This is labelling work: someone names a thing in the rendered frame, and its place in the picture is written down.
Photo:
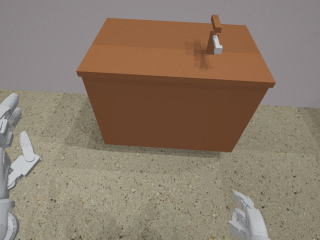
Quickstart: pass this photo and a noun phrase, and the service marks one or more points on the right robot hand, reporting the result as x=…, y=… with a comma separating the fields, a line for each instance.
x=248, y=224

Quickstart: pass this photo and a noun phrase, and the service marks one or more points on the tap lever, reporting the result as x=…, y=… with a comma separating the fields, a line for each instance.
x=218, y=48

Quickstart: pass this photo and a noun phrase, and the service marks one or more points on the counter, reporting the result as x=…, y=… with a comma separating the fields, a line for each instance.
x=159, y=84

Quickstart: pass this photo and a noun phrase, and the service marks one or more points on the robot left forearm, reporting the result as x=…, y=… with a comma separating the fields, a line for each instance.
x=9, y=223

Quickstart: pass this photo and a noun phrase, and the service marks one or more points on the left robot hand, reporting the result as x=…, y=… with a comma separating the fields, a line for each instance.
x=23, y=165

